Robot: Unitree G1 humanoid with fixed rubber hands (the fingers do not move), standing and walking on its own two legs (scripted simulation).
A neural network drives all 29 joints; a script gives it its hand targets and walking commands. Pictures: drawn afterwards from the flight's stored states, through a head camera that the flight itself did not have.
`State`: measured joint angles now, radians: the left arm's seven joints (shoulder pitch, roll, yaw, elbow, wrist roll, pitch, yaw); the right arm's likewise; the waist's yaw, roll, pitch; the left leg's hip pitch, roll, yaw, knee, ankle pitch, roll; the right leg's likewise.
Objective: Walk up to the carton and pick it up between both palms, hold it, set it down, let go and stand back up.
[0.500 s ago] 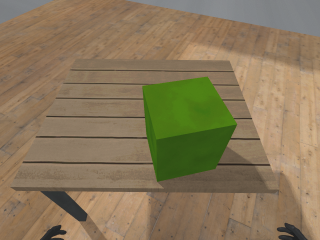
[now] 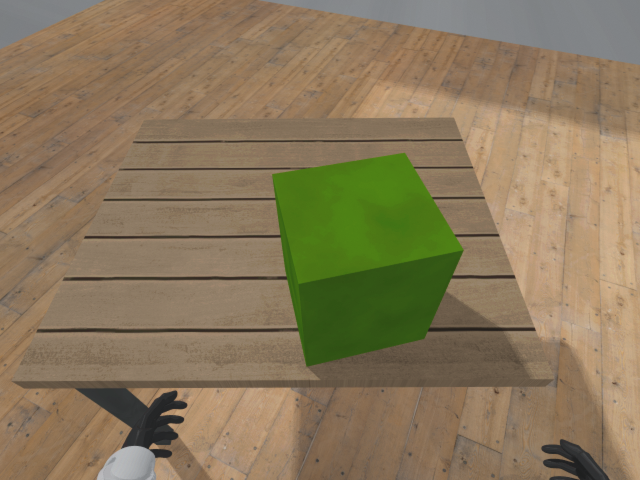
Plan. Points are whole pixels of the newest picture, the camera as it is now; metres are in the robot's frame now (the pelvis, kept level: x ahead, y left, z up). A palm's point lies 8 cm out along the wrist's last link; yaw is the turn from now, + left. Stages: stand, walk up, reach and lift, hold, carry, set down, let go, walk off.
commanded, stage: reach and lift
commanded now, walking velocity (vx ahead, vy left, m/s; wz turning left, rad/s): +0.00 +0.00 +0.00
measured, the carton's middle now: (354, 263) +0.46 -0.02 -0.04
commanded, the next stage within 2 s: none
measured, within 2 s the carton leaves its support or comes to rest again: neither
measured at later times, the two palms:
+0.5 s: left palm (154, 459) +0.18 +0.22 -0.06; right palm out of the picture +0.16 -0.29 -0.06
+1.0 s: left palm (192, 437) +0.19 +0.18 -0.03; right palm (596, 466) +0.18 -0.29 -0.03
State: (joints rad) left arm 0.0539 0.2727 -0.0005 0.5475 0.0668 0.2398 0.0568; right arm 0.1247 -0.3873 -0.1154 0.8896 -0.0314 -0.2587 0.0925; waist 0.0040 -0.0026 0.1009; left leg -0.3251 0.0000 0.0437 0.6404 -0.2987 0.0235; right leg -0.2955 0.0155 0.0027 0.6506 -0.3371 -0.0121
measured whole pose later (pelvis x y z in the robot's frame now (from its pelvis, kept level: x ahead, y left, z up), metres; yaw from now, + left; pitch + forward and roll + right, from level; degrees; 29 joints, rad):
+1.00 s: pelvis +0.00 -0.01 +0.01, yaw +0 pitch -2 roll +1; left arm 0.18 0.04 -0.02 0.47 -0.04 -0.13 0.23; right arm 0.12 -0.36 -0.05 0.81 0.22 -0.42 0.25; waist 0.01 0.00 0.01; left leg -0.25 0.00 0.04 0.53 -0.25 0.01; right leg -0.23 0.02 0.00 0.56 -0.30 -0.03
